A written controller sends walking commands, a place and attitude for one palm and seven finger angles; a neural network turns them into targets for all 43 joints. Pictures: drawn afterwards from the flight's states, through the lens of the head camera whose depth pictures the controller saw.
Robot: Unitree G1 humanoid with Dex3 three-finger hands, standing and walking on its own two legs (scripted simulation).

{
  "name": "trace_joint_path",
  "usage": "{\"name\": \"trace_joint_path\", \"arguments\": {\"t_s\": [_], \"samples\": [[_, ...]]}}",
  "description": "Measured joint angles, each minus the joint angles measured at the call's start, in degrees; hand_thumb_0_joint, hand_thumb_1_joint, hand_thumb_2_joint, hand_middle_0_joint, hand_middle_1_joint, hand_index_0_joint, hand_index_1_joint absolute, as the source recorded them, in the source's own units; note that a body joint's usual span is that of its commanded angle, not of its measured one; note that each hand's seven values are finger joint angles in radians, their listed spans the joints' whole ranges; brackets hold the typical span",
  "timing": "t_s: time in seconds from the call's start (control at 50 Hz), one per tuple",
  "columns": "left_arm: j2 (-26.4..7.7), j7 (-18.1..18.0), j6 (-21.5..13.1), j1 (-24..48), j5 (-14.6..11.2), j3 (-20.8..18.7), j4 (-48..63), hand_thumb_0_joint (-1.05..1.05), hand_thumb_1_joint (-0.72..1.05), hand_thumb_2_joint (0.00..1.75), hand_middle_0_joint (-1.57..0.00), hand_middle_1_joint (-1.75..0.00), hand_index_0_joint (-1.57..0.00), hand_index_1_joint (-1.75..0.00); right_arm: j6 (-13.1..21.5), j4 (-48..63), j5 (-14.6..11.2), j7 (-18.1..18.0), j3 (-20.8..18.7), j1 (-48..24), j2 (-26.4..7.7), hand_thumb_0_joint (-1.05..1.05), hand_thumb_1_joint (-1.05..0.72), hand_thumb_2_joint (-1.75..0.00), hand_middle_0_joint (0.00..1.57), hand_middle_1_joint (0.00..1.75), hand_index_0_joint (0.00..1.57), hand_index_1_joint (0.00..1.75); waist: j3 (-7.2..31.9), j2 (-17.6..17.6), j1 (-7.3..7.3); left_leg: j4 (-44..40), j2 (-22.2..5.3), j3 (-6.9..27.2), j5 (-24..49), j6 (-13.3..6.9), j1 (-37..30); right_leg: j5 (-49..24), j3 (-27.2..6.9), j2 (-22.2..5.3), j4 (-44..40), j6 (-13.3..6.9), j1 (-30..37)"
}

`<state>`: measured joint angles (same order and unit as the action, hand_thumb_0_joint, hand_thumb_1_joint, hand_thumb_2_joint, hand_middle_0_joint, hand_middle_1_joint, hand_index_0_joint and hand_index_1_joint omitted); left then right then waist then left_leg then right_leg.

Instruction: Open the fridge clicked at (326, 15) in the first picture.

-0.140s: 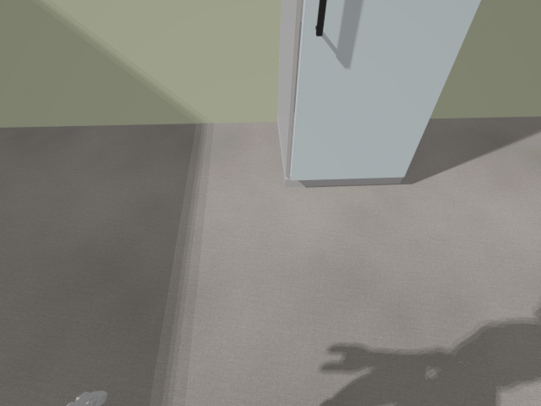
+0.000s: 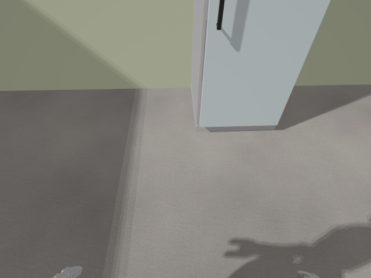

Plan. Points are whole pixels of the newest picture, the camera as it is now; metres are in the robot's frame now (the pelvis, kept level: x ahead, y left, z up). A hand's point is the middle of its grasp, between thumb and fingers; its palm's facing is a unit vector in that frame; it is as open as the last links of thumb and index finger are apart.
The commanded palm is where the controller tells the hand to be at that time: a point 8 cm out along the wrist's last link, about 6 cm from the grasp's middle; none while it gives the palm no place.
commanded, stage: stand and wait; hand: left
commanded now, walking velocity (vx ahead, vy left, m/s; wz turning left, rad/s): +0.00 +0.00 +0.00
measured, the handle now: out of the picture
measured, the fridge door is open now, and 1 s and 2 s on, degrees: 0 0 0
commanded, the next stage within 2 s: look at it before walking up in 0.68 s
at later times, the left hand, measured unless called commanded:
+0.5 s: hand out of the picture +0.05 +0.24 -0.15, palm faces -0.02 -0.94 -0.34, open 7.4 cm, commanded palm none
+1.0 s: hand out of the picture +0.06 +0.23 -0.15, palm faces -0.04 -0.94 -0.33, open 7.4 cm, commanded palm none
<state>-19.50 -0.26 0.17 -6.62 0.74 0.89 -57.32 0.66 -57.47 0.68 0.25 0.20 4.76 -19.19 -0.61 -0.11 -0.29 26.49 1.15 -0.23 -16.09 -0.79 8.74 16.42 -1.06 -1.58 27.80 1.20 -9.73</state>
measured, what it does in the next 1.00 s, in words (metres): stands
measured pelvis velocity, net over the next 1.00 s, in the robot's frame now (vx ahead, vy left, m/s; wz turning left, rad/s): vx -0.02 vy -0.01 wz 0.00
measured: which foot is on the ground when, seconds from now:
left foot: down 0.00-1.00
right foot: down 0.00-1.00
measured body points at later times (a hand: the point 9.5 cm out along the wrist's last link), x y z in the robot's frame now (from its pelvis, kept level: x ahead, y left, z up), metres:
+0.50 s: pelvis -0.01 -0.01 +0.01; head -0.01 -0.01 +0.45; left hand +0.05 +0.28 -0.13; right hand +0.06 -0.31 -0.13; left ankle -0.02 +0.11 -0.74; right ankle -0.02 -0.13 -0.74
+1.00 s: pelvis -0.02 -0.01 +0.01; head -0.02 -0.02 +0.46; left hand +0.06 +0.28 -0.13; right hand +0.05 -0.31 -0.13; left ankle -0.02 +0.11 -0.74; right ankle -0.02 -0.13 -0.74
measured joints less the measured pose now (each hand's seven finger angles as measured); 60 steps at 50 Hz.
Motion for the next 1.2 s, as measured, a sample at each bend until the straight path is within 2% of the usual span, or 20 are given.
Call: {"name": "trace_joint_path", "arguments": {"t_s": [0.18, 0.52, 1.2], "samples": [[0.91, 0.16, -0.13, -0.82, 0.1, 0.0, -1.29, 0.01, 0.9, 0.9, -0.21, -0.3, -0.2, -0.3, 0.04, -1.71, -0.08, -0.02, -0.04, -0.16, 0.53, 0.0, -0.9, -0.9, 0.2, 0.3, 0.2, 0.3, -0.4, -0.3, -0.19, -1.7, -0.56, 0.14, 1.26, 0.56, -0.62, -1.19, 0.16, 0.55, -1.53, -0.5, 0.52], [-0.26, 0.15, -0.21, -2.08, -0.06, -0.46, -4.69, 0.01, 0.9, 0.9, -0.21, -0.3, -0.2, -0.3, -0.37, -6.09, -0.38, -0.1, -0.17, 2.84, -0.67, 0.0, -0.9, -0.9, 0.2, 0.3, 0.2, 0.3, -1.52, -0.07, 0.2, -3.95, -1.37, 0.48, 3.35, 1.3, -1.3, -3.39, 0.52, 1.33, -4.02, -1.17, 1.33], [0.02, 0.27, -0.59, -1.31, 0.09, -0.35, -5.06, 0.01, 0.9, 0.9, -0.21, -0.3, -0.2, -0.3, 0.1, -6.57, -0.49, 0.04, 0.0, 1.86, -0.25, 0.0, -0.9, -0.9, 0.2, 0.3, 0.2, 0.3, -1.37, -0.19, 0.14, -5.39, -1.53, 0.3, 4.3, 1.37, -1.34, -4.44, 0.34, 1.47, -5.48, -1.2, 1.31]]}}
